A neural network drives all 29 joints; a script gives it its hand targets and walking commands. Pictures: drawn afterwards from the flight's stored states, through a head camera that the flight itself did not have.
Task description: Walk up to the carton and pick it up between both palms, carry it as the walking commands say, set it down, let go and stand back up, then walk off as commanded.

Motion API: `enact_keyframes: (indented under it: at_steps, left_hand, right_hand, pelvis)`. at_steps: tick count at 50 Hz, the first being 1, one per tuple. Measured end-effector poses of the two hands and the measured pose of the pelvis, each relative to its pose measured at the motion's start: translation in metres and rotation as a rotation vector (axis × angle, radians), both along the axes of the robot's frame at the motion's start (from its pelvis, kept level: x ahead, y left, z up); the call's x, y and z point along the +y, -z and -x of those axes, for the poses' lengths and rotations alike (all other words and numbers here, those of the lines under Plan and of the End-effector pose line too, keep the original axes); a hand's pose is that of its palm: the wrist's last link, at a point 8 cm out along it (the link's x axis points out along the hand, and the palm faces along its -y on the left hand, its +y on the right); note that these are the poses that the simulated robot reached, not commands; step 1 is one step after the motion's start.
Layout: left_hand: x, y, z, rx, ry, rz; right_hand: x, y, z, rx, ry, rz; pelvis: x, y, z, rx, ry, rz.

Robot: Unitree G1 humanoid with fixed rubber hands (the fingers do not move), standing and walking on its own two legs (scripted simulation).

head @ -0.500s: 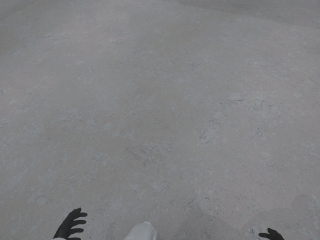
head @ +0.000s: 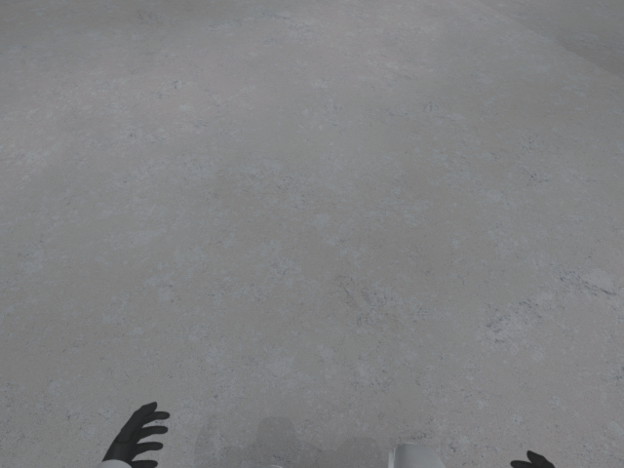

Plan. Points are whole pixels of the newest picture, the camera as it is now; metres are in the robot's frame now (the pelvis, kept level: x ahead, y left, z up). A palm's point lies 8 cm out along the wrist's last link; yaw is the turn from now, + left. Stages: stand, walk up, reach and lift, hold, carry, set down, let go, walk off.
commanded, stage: walk off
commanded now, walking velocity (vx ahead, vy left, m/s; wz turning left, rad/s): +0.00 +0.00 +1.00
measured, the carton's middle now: out of the picture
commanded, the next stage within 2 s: stand in 1.06 s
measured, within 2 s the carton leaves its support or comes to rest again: neither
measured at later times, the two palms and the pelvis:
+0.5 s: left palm out of the picture +0.01 +0.22 -0.07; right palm (509, 380) +0.26 -0.27 -0.11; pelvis +0.04 -0.09 +0.01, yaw +30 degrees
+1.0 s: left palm out of the picture -0.12 +0.23 -0.11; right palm (415, 342) +0.31 -0.13 -0.09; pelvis +0.02 -0.04 +0.00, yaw +56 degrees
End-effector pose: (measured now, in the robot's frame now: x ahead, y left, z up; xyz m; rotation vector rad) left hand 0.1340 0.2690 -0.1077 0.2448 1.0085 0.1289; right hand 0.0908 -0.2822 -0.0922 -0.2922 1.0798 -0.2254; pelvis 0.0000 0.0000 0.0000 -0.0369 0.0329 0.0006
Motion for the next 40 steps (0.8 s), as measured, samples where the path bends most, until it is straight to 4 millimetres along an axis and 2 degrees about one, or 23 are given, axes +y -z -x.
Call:
enact_keyframes:
  at_steps: [8, 13, 16, 18, 23, 29, 35, 40]
  left_hand:
    - [-0.003, -0.001, 0.03, 0.003, -0.147, -0.004]
    - [-0.022, -0.003, 0.045, 0.02, -0.228, -0.027]
    - [-0.035, -0.005, 0.057, 0.016, -0.293, -0.06]
    - [-0.042, -0.013, 0.071, 0.019, -0.342, -0.077]
    - [-0.05, -0.038, 0.11, 0.034, -0.471, -0.119]
    - [-0.054, -0.042, 0.144, 0.03, -0.594, -0.13]
    - [-0.049, -0.025, 0.185, 0.037, -0.712, -0.093]
    - [-0.035, 0.007, 0.217, 0.015, -0.8, -0.046]
  right_hand:
    - [-0.004, -0.001, -0.047, 0.007, -0.149, -0.01]
    - [-0.017, 0.008, -0.076, 0.027, -0.234, -0.04]
    - [-0.024, 0.02, -0.101, 0.02, -0.3, -0.066]
    - [-0.02, 0.023, -0.119, 0.02, -0.356, -0.084]
    - [0.006, 0.018, -0.16, 0.002, -0.507, -0.158]
    - [0.036, 0.017, -0.188, 0.006, -0.634, -0.179]
    - [0.084, 0.013, -0.208, -0.027, -0.755, -0.15]
    - [0.125, 0.02, -0.211, -0.066, -0.825, -0.096]
  pelvis:
    - [-0.02, -0.002, -0.008, 0.016, -0.142, 0.002]
    - [-0.047, 0.0, -0.018, 0.033, -0.221, -0.013]
    - [-0.067, 0.006, -0.026, 0.038, -0.283, -0.035]
    - [-0.077, 0.004, -0.029, 0.035, -0.344, -0.041]
    - [-0.087, -0.009, -0.038, 0.035, -0.473, -0.084]
    - [-0.086, -0.01, -0.043, 0.03, -0.596, -0.093]
    - [-0.07, -0.003, -0.038, 0.028, -0.713, -0.06]
    - [-0.046, 0.019, -0.026, 0.0, -0.793, -0.04]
